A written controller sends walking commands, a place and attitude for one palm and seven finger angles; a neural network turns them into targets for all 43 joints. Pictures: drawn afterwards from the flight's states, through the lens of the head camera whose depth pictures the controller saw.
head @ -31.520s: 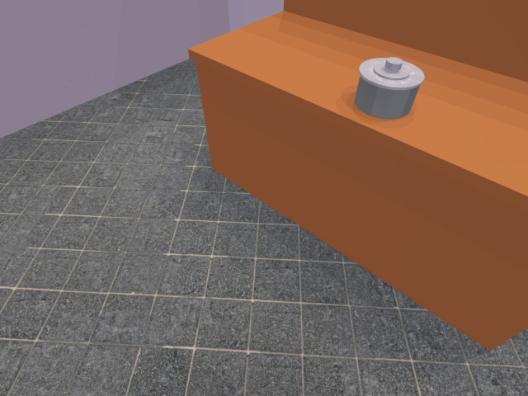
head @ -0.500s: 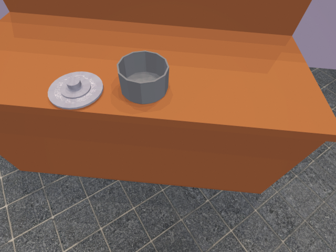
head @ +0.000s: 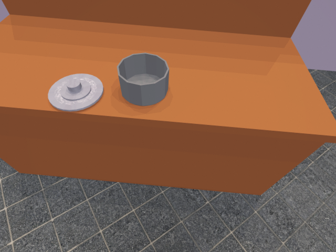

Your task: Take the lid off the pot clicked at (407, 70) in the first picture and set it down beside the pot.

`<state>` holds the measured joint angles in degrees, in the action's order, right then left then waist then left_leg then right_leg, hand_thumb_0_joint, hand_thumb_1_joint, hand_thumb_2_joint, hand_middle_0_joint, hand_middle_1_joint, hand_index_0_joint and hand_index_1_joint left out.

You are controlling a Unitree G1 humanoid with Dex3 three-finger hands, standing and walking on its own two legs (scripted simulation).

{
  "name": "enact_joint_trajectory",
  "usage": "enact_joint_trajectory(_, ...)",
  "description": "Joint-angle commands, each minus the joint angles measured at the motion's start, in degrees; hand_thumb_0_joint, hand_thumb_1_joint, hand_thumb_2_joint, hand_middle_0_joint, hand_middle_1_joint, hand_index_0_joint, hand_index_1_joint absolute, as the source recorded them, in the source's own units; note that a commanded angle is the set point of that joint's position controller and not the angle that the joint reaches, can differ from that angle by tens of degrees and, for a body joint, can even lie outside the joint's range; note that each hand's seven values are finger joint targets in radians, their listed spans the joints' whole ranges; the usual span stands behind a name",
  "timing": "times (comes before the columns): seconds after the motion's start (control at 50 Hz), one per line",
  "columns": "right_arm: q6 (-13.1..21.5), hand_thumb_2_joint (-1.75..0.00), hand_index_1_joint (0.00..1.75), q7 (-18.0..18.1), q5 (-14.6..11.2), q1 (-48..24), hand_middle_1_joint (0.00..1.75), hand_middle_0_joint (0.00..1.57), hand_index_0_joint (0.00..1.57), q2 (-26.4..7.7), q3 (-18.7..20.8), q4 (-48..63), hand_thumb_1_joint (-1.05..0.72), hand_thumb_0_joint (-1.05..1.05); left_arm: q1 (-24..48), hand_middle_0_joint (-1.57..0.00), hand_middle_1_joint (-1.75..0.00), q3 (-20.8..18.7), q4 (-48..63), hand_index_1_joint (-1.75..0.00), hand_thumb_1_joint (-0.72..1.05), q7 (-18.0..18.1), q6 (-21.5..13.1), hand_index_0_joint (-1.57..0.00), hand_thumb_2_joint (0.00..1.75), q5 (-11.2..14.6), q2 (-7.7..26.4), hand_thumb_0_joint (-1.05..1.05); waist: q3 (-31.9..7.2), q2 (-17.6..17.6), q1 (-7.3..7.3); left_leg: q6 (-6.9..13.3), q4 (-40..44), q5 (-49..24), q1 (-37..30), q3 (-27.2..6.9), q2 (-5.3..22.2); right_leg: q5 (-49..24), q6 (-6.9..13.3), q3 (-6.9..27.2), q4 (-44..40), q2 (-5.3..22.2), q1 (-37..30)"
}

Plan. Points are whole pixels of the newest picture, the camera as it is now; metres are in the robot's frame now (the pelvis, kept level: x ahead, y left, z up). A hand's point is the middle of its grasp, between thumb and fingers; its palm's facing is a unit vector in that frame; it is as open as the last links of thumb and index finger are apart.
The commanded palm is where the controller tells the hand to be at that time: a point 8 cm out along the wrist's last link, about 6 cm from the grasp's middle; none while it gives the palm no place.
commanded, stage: let the arm hang, fingers relaxed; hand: left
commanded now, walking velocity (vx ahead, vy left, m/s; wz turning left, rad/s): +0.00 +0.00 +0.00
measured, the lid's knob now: (74, 85) +0.63 +0.36 -0.04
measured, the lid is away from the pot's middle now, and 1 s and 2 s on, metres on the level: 0.25 0.25 0.25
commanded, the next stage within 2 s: look to check the result in 0.88 s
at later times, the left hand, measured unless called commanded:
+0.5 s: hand out of the picture +0.02 +0.18 -0.18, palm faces +0.04 -0.98 -0.20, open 7.3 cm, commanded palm none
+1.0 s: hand out of the picture +0.01 +0.18 -0.18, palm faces +0.04 -0.98 -0.20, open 7.3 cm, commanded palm none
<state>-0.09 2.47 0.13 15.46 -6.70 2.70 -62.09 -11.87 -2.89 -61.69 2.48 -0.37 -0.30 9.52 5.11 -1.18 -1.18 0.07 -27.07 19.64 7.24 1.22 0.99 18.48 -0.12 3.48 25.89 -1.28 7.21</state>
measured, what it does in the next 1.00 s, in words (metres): stands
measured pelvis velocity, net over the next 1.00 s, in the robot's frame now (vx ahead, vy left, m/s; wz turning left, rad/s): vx -0.01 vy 0.00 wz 0.00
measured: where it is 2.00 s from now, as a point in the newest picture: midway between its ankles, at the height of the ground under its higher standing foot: outside the picture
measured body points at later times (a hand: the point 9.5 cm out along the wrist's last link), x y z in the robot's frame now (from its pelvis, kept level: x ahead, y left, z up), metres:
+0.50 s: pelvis -0.01 +0.00 +0.00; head +0.03 +0.01 +0.45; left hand +0.02 +0.23 -0.16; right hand -0.02 -0.22 -0.15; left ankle -0.06 +0.12 -0.74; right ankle -0.05 -0.13 -0.74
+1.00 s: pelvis -0.01 +0.00 +0.00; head +0.03 +0.01 +0.45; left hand +0.01 +0.23 -0.16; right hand -0.02 -0.22 -0.15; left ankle -0.06 +0.12 -0.74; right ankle -0.05 -0.13 -0.74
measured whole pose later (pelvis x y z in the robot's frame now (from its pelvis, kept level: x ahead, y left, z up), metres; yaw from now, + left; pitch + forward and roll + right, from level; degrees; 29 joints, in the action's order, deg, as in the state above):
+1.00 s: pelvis -0.01 +0.00 +0.00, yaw +0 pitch +0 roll +0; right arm -0.1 2.4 0.2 15.2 -6.8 2.5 -62.2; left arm -12.3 -2.7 -62.6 2.4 -0.3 -0.4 9.2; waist 6.0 -0.9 -1.0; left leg 0.2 -26.1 17.8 8.0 1.2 0.7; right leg 16.8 -0.4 3.4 25.0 -1.0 8.0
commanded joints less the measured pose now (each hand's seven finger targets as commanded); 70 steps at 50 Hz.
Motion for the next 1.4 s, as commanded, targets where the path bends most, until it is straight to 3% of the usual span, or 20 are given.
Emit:
enact_joint_trajectory(0.0, 0.66, -0.9, 0.3, 0.55, 0.14, 5.34, 0.3, 0.2, 0.2, -5.73, 1.39, 1.13, -0.9, 0.0, -3.66, -0.2, -0.3, -0.65, 1.81, -0.3, 0.9, 0.29, -0.54, -0.2, 0.9, -0.25, 4.5, 0.0, -2.23, 1.57, -0.02, 2.42, 2.16, -23.89, -2.88, -2.82, 4.67, -25.57, 2.69, 2.32, -1.8, 5.11, 1.38)
enact_joint_trajectory(0.1, 0.63, -0.9, 0.3, 0.44, 0.15, 5.35, 0.3, 0.2, 0.2, -5.66, 1.41, 1.14, -0.9, 0.0, -3.43, -0.2, -0.3, -0.62, 1.9, -0.3, 0.9, 0.19, -0.51, -0.2, 0.9, -0.27, 4.63, 0.0, -2.1, 1.81, -0.11, 2.44, 2.91, -21.04, -2.53, -3.13, 4.67, -22.67, 2.56, 2.39, -2.4, 4.97, 1.72)
enact_joint_trajectory(0.34, 0.85, -0.9, 0.3, 0.63, 0.1, 5.62, 0.3, 0.2, 0.2, -5.76, 1.29, 1.04, -0.9, 0.0, -3.83, -0.2, -0.3, -0.48, 1.36, -0.3, 0.9, 0.16, -0.48, -0.2, 0.9, -0.23, 4.16, 0.0, -2.68, 2.87, -0.03, 2.7, 3.37, -24.62, -3.61, -3.37, 5.06, -22.51, 2.24, 1.59, -1.99, 4.68, 1.88)
enact_joint_trajectory(0.38, 0.75, -0.9, 0.3, 0.57, 0.11, 5.53, 0.3, 0.2, 0.2, -5.57, 1.31, 1.05, -0.9, 0.0, -3.82, -0.2, -0.3, -0.43, 1.31, -0.3, 0.9, 0.16, -0.39, -0.2, 0.9, -0.31, 4.08, 0.0, -1.65, 1.94, 0.03, 2.8, 3.85, -22.33, -2.97, -3.55, 4.92, -20.84, 2.17, 1.76, -2.48, 4.63, 2.41)
enact_joint_trajectory(0.44, 0.81, -0.9, 0.3, 0.56, 0.09, 5.45, 0.3, 0.2, 0.2, -5.45, 1.29, 1.06, -0.9, 0.0, -4.27, -0.2, -0.3, -0.46, 1.09, -0.3, 0.9, 0.18, -0.56, -0.2, 0.9, -0.26, 4.11, 0.0, -2.55, 1.29, 0.06, 2.64, 3.24, -22.69, -3.12, -3.4, 4.65, -22.59, 2.26, 2.13, -2.66, 4.96, 1.76)
enact_joint_trajectory(0.48, 0.64, -0.9, 0.3, 0.46, 0.07, 5.41, 0.3, 0.2, 0.2, -5.48, 1.24, 1.07, -0.9, 0.0, -3.83, -0.2, -0.3, -0.43, 1.26, -0.3, 0.9, 0.14, -0.44, -0.2, 0.9, -0.29, 4.38, 0.0, -1.11, 1.85, -0.01, 2.54, 3.77, -19.6, -1.99, -3.35, 4.51, -20.52, 2.27, 2.37, -3.09, 4.94, 2.35)
enact_joint_trajectory(0.58, 0.74, -0.9, 0.3, 0.48, 0.11, 5.56, 0.3, 0.2, 0.2, -5.48, 1.25, 0.99, -0.9, 0.0, -3.89, -0.2, -0.3, -0.51, 1.21, -0.3, 0.9, 0.13, -0.5, -0.2, 0.9, -0.33, 4.26, 0.0, -2.22, 2.81, -0.03, 2.62, 3.7, -21.23, -2.93, -3.36, 4.72, -20.9, 2.21, 2.06, -2.77, 4.94, 2.27)
enact_joint_trajectory(0.6, 0.74, -0.9, 0.3, 0.49, 0.14, 5.47, 0.3, 0.2, 0.2, -5.41, 1.23, 0.99, -0.9, 0.0, -3.98, -0.2, -0.3, -0.49, 1.1, -0.3, 0.9, 0.13, -0.51, -0.2, 0.9, -0.27, 4.22, 0.0, -2.48, 1.7, -0.02, 2.6, 3.7, -21.42, -2.97, -3.5, 4.75, -21.08, 2.18, 2.05, -2.75, 4.85, 2.13)
enact_joint_trajectory(0.76, 0.62, -0.9, 0.3, 0.43, 0.07, 5.24, 0.3, 0.2, 0.2, -5.43, 1.26, 1.05, -0.9, 0.0, -3.92, -0.2, -0.3, -0.45, 0.99, -0.3, 0.9, 0.18, -0.47, -0.2, 0.9, -0.41, 4.28, 0.0, -1.06, 1.6, -0.03, 2.41, 3.81, -18.85, -1.79, -3.34, 4.39, -20.02, 2.24, 2.52, -3.26, 4.91, 2.75)
enact_joint_trajectory(1.12, 0.76, -0.9, 0.3, 0.57, 0.21, 4.75, 0.3, 0.2, 0.2, -5.51, 1.11, 1.05, -0.9, 0.0, -3.81, -0.2, -0.3, -0.53, 0.75, -0.3, 0.9, 0.12, -0.4, -0.2, 0.9, -0.27, 4.0, 0.0, -2.26, 2.7, 0.13, 2.45, 4.04, -21.59, -2.71, -3.72, 4.78, -20.59, 2.12, 2.17, -2.89, 4.9, 2.6)
enact_joint_trajectory(1.38, 0.7, -0.9, 0.3, 0.45, 0.18, 4.63, 0.3, 0.2, 0.2, -5.84, 1.08, 1.06, -0.9, 0.0, -3.5, -0.2, -0.3, -0.57, 0.78, -0.3, 0.9, 0.11, -0.49, -0.2, 0.9, -0.33, 4.47, 0.0, -2.58, 1.19, 0.06, 2.21, 4.04, -19.54, -2.34, -3.49, 4.54, -20.56, 2.18, 2.92, -3.53, 5.18, 2.18)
